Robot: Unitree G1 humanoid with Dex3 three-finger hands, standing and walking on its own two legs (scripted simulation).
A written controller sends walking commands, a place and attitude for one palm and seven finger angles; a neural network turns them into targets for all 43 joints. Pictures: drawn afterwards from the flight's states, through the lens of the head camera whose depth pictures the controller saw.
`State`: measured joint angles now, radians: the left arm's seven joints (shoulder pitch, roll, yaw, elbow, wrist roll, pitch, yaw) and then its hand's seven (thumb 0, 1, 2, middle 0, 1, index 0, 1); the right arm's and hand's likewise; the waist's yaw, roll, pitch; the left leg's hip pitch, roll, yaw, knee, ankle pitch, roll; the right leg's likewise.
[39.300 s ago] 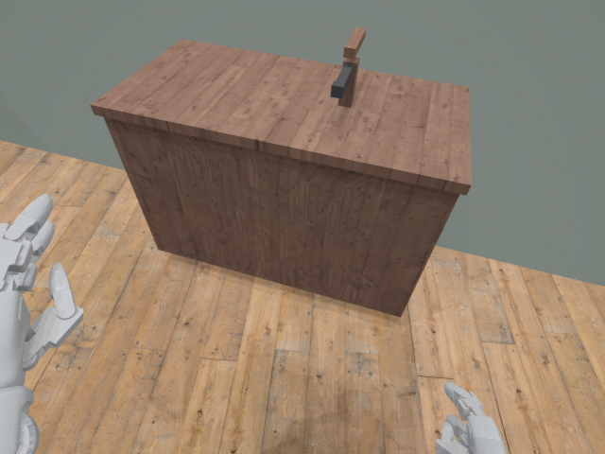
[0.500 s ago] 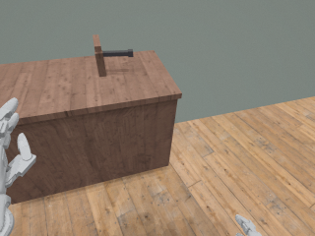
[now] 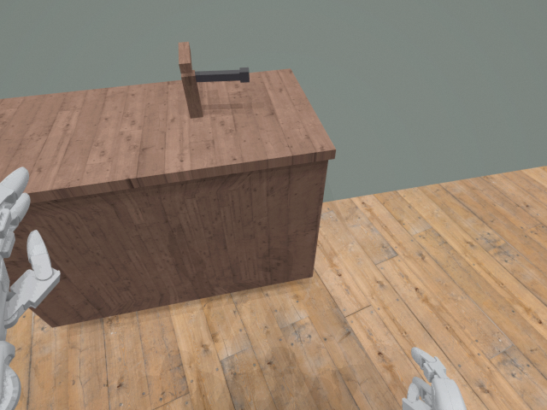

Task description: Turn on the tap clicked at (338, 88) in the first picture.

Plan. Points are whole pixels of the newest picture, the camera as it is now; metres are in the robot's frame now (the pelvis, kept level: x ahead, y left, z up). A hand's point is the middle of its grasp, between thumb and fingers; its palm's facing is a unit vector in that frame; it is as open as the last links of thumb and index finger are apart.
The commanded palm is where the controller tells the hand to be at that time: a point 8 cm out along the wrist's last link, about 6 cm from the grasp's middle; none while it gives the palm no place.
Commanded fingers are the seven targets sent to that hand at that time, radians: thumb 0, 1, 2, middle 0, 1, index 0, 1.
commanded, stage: stand and check the lever's angle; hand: left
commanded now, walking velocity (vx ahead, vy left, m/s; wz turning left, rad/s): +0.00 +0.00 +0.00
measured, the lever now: (244, 74) +0.89 +0.12 +0.08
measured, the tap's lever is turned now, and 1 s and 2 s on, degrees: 82 82 82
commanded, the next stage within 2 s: stand and wait in 0.10 s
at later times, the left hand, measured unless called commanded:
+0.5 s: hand (70, 253) +0.25 +0.25 +0.17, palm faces +0.35 -0.85 -0.39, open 7.4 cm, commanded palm +0.20 +0.29 +0.19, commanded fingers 0.00 0.90 0.90 -0.20 -0.30 -0.20 -0.30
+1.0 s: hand (38, 272) +0.23 +0.27 +0.16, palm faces +0.38 -0.85 -0.36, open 7.4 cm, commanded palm +0.18 +0.31 +0.19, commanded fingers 0.00 0.90 0.90 -0.20 -0.30 -0.20 -0.30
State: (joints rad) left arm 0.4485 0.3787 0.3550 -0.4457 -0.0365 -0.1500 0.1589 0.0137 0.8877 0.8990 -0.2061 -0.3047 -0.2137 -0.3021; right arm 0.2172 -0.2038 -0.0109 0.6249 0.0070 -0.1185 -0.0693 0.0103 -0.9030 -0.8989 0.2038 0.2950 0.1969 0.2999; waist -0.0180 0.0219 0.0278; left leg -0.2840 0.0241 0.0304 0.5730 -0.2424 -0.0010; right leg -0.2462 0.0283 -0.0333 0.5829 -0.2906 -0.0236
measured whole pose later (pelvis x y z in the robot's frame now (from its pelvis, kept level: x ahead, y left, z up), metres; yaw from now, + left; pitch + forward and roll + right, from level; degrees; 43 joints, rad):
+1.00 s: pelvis +0.01 +0.03 +0.02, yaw -1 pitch -1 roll -1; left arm 0.47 0.35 0.30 -0.42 -0.06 -0.13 0.15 0.01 0.89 0.90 -0.21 -0.30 -0.21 -0.30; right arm 0.20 -0.20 0.00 0.62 0.00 -0.06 -0.07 0.01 -0.90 -0.90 0.21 0.30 0.20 0.30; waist 0.01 0.02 0.01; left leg -0.22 0.00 0.03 0.43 -0.19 0.04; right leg -0.16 0.03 0.00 0.36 -0.18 -0.01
